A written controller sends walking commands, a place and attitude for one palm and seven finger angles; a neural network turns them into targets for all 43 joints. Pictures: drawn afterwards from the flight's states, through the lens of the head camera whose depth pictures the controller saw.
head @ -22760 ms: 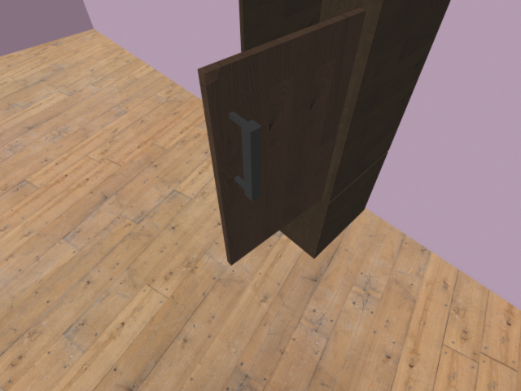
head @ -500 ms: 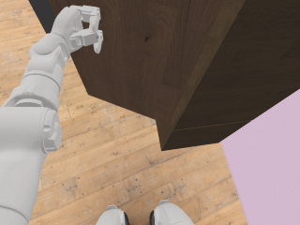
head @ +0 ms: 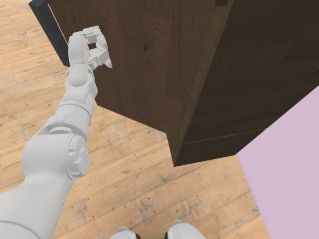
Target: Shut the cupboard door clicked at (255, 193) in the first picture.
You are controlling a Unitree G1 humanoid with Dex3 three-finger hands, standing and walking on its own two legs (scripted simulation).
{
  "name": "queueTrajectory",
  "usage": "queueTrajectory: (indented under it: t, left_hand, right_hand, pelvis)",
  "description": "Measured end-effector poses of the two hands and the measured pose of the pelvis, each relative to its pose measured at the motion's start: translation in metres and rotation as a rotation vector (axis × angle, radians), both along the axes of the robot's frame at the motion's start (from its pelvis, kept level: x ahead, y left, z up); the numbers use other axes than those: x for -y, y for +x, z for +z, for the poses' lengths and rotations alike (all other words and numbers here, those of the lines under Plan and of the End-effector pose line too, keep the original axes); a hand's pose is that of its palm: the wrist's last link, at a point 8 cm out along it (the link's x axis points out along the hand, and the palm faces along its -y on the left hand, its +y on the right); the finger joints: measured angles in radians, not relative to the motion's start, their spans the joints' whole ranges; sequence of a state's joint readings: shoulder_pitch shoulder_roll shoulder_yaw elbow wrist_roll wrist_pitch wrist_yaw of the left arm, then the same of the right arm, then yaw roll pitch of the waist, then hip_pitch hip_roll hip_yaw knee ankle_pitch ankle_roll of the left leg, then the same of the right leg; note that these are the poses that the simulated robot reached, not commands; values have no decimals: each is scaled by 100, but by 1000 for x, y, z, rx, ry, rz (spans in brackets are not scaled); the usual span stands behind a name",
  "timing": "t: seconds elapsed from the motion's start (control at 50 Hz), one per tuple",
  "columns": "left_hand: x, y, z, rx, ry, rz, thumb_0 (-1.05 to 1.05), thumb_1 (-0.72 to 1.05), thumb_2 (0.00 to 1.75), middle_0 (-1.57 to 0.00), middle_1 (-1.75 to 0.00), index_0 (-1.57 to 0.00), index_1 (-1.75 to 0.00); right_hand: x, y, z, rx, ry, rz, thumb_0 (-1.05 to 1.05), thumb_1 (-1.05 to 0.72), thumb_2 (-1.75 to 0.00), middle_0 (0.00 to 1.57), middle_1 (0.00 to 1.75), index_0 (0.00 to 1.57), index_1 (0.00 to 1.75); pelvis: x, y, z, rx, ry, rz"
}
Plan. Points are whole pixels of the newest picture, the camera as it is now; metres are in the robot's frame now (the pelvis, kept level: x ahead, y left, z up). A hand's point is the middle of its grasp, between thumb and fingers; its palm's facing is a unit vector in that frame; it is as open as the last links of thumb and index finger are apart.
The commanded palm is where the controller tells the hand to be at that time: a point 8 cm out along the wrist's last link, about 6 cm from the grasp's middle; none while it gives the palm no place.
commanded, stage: pull the fist back off the door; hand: left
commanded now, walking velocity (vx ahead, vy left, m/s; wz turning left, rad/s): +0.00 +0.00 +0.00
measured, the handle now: (61, 32) +0.63 +0.16 +0.11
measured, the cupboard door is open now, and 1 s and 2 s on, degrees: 55 55 55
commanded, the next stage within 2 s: draw the hand back to the body in 0.46 s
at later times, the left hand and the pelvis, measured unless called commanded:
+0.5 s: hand (105, 81) +0.46 +0.06 +0.12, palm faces -0.03 -1.00 -0.02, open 3.1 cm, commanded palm +0.44 +0.10 +0.12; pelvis -0.01 -0.01 +0.01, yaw +1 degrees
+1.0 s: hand (62, 112) +0.37 +0.13 +0.15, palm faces -0.01 -1.00 -0.02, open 3.1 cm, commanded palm +0.33 +0.18 +0.16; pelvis -0.01 +0.00 +0.03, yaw +0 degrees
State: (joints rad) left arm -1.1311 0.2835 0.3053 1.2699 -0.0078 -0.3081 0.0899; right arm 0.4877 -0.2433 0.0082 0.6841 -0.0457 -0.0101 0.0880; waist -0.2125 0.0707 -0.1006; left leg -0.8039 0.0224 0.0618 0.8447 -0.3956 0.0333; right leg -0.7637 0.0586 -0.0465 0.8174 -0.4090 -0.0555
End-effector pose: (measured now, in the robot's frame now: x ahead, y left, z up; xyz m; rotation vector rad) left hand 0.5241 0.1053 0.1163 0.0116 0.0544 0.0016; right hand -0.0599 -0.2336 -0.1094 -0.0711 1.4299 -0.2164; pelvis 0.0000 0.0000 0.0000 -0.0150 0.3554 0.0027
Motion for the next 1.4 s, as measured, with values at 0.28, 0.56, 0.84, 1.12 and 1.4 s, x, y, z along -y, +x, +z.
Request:
queueTrajectory:
  t: [0.28,0.56,0.84,1.12,1.4]
  left_hand:
    - [-12,-50,-2,46,-5,-11,1,90,90,-129,-150,-129,-150]
    - [-1,-87,6,58,14,-31,1,90,90,-130,-150,-130,-150]
    - [-50,-126,13,81,16,3,1,90,90,-129,-150,-130,-150]
    - [-98,-207,43,119,36,-15,1,90,90,-126,-146,-126,-146]
    - [-153,-291,63,118,250,209,1,90,90,-95,-112,-95,-112]
  right_hand:
    - [37,43,10,119,-67,44,1,-91,-90,20,30,20,30]
    - [27,119,9,344,-47,117,1,-91,-90,20,30,20,30]
    - [21,95,12,322,-15,58,1,-91,-90,20,30,20,30]
    - [12,195,56,628,-76,146,1,-91,-90,20,30,20,30]
    - [-49,259,86,733,-17,287,1,-91,-90,20,30,20,30]
  pelvis:
    - [7,1,11,85,10,3]
    - [8,-9,12,148,18,24]
    - [7,-6,21,205,22,-13]
    - [-3,-7,34,319,17,9]
    - [-16,0,48,407,15,28]
